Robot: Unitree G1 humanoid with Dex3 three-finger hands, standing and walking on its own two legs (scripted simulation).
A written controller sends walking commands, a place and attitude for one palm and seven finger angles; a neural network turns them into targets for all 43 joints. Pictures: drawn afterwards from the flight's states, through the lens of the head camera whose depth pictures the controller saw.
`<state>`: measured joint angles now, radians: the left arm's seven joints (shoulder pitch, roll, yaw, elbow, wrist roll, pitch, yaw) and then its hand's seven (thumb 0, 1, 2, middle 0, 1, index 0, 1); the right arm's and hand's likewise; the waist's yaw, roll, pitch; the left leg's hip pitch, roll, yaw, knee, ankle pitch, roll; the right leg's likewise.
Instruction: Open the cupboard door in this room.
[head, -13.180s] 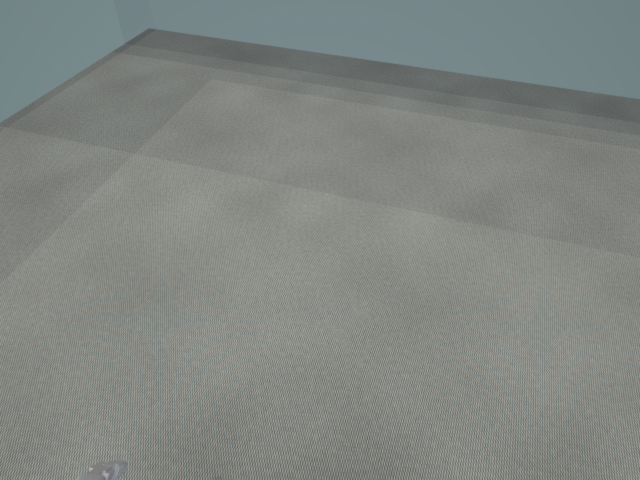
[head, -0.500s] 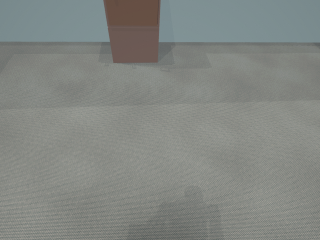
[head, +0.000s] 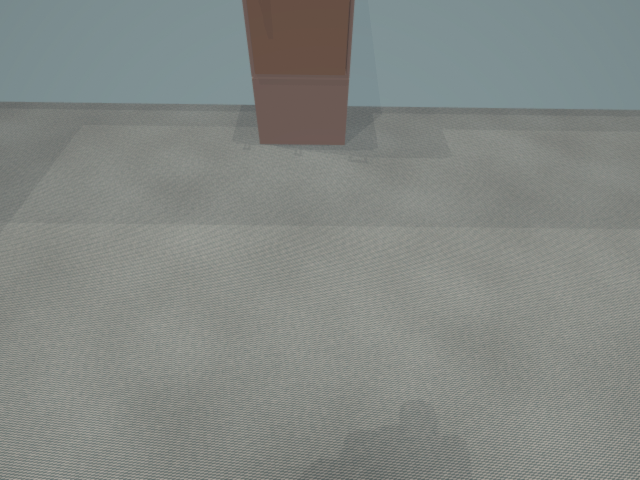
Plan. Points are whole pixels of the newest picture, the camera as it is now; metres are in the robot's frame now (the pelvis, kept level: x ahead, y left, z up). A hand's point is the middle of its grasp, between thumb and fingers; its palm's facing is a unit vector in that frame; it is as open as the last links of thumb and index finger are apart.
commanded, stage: stand and wait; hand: left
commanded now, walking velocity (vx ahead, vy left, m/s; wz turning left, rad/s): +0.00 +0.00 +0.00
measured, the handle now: out of the picture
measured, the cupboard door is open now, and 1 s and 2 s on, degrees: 0 0 0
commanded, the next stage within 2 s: turn or walk to find it in 0.94 s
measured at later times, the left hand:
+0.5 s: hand out of the picture +0.05 +0.26 -0.16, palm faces +0.00 -0.96 -0.29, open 7.3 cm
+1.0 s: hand out of the picture +0.10 +0.29 -0.15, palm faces -0.03 -0.94 -0.33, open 7.3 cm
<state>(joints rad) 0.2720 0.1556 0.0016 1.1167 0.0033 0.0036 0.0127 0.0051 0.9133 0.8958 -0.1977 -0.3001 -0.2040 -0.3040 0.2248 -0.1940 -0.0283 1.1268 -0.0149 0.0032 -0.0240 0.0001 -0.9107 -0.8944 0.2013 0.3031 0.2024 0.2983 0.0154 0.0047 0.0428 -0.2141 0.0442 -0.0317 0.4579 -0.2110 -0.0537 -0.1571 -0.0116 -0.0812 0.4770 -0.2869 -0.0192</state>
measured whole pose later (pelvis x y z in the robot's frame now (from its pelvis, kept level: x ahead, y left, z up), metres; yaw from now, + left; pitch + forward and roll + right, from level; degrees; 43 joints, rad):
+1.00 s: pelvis +0.02 +0.03 +0.01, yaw -1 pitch -1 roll +0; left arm 0.11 0.36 0.00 1.11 0.01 0.00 -0.01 0.00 0.91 0.90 -0.20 -0.30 -0.20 -0.30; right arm 0.09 -0.35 0.00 1.10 -0.01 -0.02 0.00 0.00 -0.91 -0.89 0.21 0.30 0.21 0.30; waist 0.01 -0.01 0.05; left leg -0.13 0.00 0.01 0.34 -0.19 0.00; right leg -0.07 -0.06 -0.05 0.33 -0.23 0.03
